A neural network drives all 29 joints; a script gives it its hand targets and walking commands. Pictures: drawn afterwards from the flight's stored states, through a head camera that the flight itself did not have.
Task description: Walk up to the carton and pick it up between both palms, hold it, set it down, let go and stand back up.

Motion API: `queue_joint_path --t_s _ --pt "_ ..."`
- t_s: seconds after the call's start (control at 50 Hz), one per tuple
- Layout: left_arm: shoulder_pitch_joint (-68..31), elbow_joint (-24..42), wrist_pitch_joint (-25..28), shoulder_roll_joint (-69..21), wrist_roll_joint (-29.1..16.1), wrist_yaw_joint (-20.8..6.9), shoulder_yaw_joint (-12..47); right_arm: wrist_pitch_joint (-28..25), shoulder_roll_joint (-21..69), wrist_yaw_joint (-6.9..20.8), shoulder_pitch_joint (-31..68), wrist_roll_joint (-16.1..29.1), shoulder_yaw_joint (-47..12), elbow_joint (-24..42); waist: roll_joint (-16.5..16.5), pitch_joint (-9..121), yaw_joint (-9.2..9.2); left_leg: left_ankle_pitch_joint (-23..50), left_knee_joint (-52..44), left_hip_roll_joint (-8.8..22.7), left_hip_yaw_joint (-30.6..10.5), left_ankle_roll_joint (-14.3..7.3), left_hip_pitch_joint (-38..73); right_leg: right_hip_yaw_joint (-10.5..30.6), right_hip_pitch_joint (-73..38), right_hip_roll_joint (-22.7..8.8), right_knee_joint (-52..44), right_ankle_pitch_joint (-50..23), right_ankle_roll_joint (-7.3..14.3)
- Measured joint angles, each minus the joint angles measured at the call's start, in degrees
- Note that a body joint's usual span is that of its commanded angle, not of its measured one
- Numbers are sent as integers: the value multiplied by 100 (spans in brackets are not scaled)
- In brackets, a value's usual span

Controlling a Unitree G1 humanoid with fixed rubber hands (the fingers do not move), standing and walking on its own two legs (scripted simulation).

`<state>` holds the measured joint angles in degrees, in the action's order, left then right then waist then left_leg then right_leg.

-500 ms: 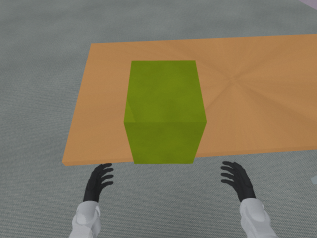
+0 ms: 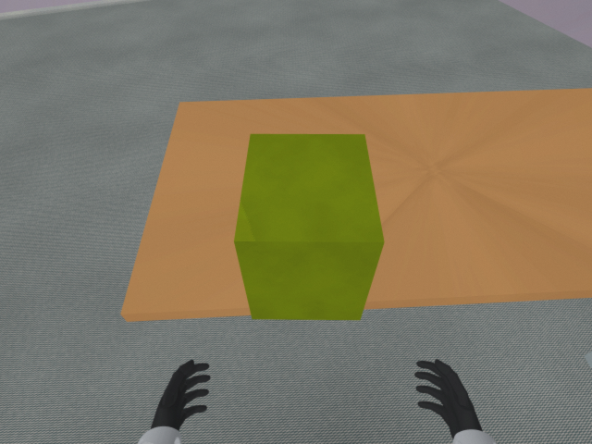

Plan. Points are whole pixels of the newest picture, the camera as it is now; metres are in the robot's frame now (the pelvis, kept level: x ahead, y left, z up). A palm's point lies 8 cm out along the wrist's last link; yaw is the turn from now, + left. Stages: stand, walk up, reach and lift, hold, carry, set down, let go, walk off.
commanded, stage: set down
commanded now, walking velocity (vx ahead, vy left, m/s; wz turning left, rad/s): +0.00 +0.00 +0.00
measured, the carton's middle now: (306, 229) +0.47 +0.00 -0.03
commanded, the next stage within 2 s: let go in 1.42 s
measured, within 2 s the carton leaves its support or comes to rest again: neither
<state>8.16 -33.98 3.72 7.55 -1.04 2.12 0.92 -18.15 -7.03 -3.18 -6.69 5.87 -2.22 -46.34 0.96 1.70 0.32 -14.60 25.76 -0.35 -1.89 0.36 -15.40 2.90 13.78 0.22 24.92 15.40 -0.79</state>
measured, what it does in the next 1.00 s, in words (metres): stands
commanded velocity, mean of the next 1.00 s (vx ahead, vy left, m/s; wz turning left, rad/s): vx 0.00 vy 0.00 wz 0.00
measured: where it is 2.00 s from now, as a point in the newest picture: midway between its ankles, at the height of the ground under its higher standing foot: outside the picture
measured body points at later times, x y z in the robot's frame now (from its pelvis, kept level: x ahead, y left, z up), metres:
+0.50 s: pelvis -0.02 -0.01 +0.00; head +0.00 +0.00 +0.45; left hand +0.15 +0.21 -0.11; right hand +0.13 -0.21 -0.11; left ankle -0.02 +0.12 -0.74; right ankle -0.03 -0.13 -0.74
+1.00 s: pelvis -0.04 -0.01 +0.00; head +0.01 -0.01 +0.45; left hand +0.13 +0.21 -0.12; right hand +0.11 -0.21 -0.13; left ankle -0.02 +0.12 -0.74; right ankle -0.03 -0.13 -0.74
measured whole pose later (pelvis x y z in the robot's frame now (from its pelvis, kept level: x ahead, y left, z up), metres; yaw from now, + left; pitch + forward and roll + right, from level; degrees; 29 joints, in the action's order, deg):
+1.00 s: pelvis -0.04 -0.01 +0.00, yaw +0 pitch +3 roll +0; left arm 0.8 -36.9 -23.7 7.7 0.4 2.8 -1.0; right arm 6.9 -6.2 -4.6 -4.7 -1.5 2.0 -44.2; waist 0.0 -2.5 0.7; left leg -11.1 26.1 0.2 -1.8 0.9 -18.3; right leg 2.2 17.1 0.5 26.4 12.5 -0.3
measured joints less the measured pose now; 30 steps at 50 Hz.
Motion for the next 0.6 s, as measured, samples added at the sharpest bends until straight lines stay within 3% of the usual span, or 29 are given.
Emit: queue_joint_path --t_s 0.24,0.6 --pt "138 267 -962 -22 170 -30 -68 738 17 -91 -263 -218 103 323 -14 -7 54 151 -153 9 -14 19 83 -6 -59 9 -99 -123 21" --pt "-165 -82 -1754 -23 183 -23 -196 1599 51 -145 -305 -524 222 461 -94 -181 25 292 -118 32 13 37 -21 -4 86 28 10 -232 35"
